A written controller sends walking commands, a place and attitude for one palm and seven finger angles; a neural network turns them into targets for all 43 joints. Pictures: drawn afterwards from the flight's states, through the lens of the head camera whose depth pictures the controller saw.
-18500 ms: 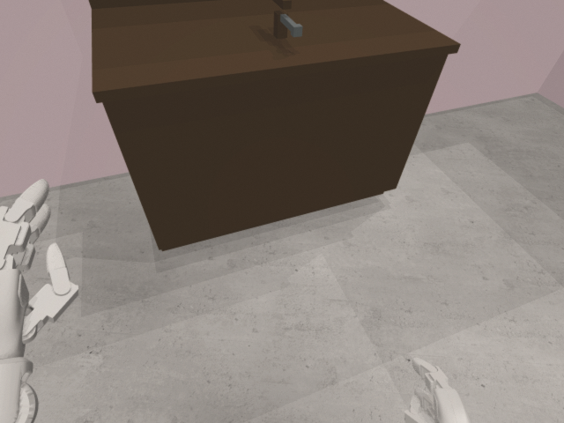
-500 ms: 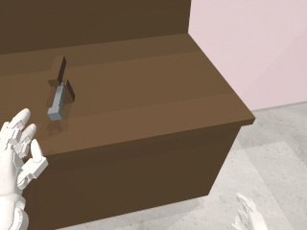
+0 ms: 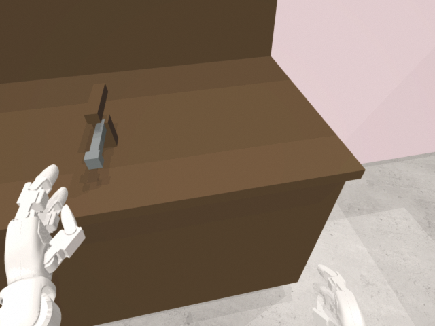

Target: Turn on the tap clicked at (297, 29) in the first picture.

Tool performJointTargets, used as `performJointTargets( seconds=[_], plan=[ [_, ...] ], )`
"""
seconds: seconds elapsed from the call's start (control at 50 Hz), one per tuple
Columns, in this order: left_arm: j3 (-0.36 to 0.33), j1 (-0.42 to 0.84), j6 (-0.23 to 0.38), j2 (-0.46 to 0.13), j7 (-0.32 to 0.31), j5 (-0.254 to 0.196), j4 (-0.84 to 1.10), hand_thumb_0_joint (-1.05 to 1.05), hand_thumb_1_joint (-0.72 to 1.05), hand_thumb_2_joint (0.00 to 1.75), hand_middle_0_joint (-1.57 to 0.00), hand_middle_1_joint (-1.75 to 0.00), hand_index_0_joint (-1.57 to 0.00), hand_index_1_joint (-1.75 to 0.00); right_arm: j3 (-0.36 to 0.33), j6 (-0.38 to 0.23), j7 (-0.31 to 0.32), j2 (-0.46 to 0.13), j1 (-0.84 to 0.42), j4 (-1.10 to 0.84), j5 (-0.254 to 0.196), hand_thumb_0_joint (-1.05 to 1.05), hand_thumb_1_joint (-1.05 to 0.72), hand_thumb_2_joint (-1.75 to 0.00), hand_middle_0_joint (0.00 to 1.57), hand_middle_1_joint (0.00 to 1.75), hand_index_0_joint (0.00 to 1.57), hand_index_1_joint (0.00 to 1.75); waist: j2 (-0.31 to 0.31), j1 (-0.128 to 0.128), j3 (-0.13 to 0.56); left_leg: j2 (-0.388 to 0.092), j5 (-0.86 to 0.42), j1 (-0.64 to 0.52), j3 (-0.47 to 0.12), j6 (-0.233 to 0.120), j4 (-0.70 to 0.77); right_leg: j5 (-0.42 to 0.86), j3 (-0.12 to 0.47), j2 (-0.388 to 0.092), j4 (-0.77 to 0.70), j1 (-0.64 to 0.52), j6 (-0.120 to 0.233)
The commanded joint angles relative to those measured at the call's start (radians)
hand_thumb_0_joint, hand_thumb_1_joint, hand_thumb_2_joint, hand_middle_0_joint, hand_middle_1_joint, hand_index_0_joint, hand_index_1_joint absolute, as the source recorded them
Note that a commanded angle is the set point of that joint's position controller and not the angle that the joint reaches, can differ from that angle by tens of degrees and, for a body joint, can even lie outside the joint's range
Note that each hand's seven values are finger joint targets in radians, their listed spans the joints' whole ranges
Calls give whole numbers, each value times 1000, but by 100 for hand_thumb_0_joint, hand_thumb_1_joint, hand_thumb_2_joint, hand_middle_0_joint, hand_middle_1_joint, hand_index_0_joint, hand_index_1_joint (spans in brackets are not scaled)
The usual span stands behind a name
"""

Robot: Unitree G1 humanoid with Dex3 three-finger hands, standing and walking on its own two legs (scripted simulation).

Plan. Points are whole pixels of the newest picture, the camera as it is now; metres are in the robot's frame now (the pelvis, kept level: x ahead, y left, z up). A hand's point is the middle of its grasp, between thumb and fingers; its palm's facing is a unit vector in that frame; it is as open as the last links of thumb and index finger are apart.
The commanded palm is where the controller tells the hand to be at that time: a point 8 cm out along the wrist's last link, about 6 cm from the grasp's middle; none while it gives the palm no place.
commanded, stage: turn the palm inward beside the body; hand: left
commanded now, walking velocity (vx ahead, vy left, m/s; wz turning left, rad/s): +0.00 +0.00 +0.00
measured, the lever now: (94, 159) +0.37 +0.32 +0.11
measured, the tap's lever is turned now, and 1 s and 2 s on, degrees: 0 0 0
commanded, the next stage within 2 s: reach beside the lever's end, fingers flat in 0.70 s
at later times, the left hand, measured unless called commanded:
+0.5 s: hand (91, 242) +0.18 +0.21 +0.15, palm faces +0.50 -0.86 -0.10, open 7.4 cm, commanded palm +0.12 +0.25 +0.16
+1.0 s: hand (86, 235) +0.19 +0.23 +0.14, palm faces +0.53 -0.84 -0.11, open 7.4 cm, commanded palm +0.14 +0.27 +0.15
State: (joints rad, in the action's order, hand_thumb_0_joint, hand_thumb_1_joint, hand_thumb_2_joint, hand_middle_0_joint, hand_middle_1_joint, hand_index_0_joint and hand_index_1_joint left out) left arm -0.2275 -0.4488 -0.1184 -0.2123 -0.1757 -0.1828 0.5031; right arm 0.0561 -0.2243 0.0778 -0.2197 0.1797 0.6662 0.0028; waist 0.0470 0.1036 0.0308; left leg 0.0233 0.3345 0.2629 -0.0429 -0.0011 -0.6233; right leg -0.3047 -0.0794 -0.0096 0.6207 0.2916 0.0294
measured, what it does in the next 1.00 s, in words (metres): stands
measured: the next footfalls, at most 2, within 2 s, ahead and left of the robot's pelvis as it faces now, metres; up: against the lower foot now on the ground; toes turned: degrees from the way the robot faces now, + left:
none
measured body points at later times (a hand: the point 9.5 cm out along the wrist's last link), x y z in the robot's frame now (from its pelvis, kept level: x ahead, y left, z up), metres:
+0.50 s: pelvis -0.01 -0.02 +0.00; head -0.03 -0.05 +0.45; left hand +0.14 +0.25 +0.16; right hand +0.20 -0.22 -0.07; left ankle +0.00 +0.12 -0.73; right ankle +0.02 -0.10 -0.73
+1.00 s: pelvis +0.00 -0.02 +0.00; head -0.02 -0.05 +0.45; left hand +0.16 +0.27 +0.15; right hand +0.21 -0.23 -0.08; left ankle +0.00 +0.12 -0.73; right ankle +0.02 -0.10 -0.73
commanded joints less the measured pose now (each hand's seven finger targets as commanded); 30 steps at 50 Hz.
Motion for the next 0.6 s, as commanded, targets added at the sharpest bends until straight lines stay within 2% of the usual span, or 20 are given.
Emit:
performJointTargets(
  seconds=[0.0,0.04,0.08,0.1,0.18,0.2,0.24,0.28,0.32,0.36,0.38,0.4,0.42,0.56,0.58],
  plan=[
    [-70,89,66,-118,-15,5,249,0,90,90,-20,-30,-20,-30,-47,-61,15,-102,-143,-166,-6,0,-90,-90,20,30,20,30,4,-5,78,-4,-147,36,-13,-8,119,85,15,8,-102,-60,-7],
    [-69,72,68,-117,-17,3,253,0,90,90,-20,-30,-20,-30,-51,-63,16,-107,-139,-165,-4,0,-90,-90,20,30,20,30,-12,-5,77,-5,-149,37,-11,-10,114,89,14,8,-103,-59,-8],
    [-80,68,64,-126,-22,-1,262,0,90,90,-20,-30,-20,-30,-48,-65,15,-106,-146,-168,-8,0,-90,-90,20,30,20,30,13,0,74,-1,-144,42,-11,-11,111,88,20,7,-106,-61,-7],
    [-67,67,61,-111,-22,-4,258,0,90,90,-20,-30,-20,-30,-47,-65,14,-101,-142,-169,-8,0,-90,-90,20,30,20,30,-5,-2,68,0,-135,49,-11,-12,113,80,19,5,-107,-61,-9],
    [-90,74,48,-127,-27,-17,256,0,90,90,-20,-30,-20,-30,-49,-68,17,-107,-152,-168,-11,0,-90,-90,20,30,20,30,-25,-2,65,2,-123,54,-8,-20,102,73,29,3,-122,-62,-12],
    [-68,79,45,-101,-25,-18,264,0,90,90,-20,-30,-20,-30,-48,-69,17,-100,-152,-166,-10,0,-90,-90,20,30,20,30,-6,-4,73,4,-129,46,-3,-20,102,82,30,0,-120,-67,-12],
    [-77,70,37,-101,-24,-30,246,0,90,90,-20,-30,-20,-30,-51,-70,18,-103,-148,-160,-11,0,-90,-90,20,30,20,30,-39,-4,65,4,-121,53,-1,-22,98,85,35,-1,-129,-69,-16],
    [-91,78,24,-111,-21,-40,244,0,90,90,-20,-30,-20,-30,-50,-73,19,-104,-156,-160,-15,0,-90,-90,20,30,20,30,-47,-3,67,5,-114,54,-2,-25,94,76,44,-2,-139,-74,-18],
    [-73,81,17,-106,-17,-36,250,0,90,90,-20,-30,-20,-30,-49,-72,19,-101,-156,-160,-16,0,-90,-90,20,30,20,30,-20,-3,52,6,-95,60,2,-26,96,51,55,-8,-148,-67,-20],
    [-77,84,18,-114,-23,-27,261,0,90,90,-20,-30,-20,-30,-50,-74,19,-102,-154,-162,-12,0,-90,-90,20,30,20,30,-39,-2,61,7,-101,59,3,-27,92,52,55,-8,-148,-70,-21],
    [-90,86,18,-127,-28,-24,270,0,90,90,-20,-30,-20,-30,-48,-76,17,-103,-156,-163,-14,0,-90,-90,20,30,20,30,-11,1,62,8,-104,58,2,-26,90,55,58,-7,-148,-70,-19],
    [-69,80,17,-104,-27,-24,259,0,90,90,-20,-30,-20,-30,-46,-76,17,-96,-155,-164,-15,0,-90,-90,20,30,20,30,-23,-1,51,7,-89,62,5,-26,94,35,56,-10,-150,-65,-21],
    [-72,80,22,-106,-29,-27,260,0,90,90,-20,-30,-20,-30,-48,-78,17,-98,-156,-163,-14,0,-90,-90,20,30,20,30,-46,-4,48,6,-85,62,3,-27,92,30,57,-9,-154,-61,-23],
    [-78,84,17,-112,-27,-31,246,0,90,90,-20,-30,-20,-30,-50,-81,19,-100,-159,-161,-14,0,-90,-90,20,30,20,30,-52,-1,43,8,-63,72,5,-29,84,-12,80,-17,-173,-61,-28],
    [-87,85,16,-121,-31,-28,259,0,90,90,-20,-30,-20,-30,-49,-84,17,-99,-164,-164,-17,0,-90,-90,20,30,20,30,-18,2,47,8,-70,65,5,-28,82,-3,81,-16,-173,-61,-25]
  ],
)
